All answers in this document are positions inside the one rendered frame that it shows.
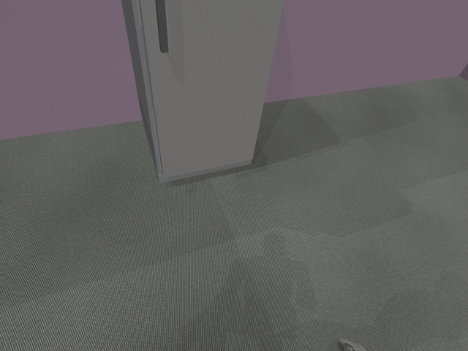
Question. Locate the fridge door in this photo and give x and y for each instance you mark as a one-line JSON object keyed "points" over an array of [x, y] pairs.
{"points": [[208, 92]]}

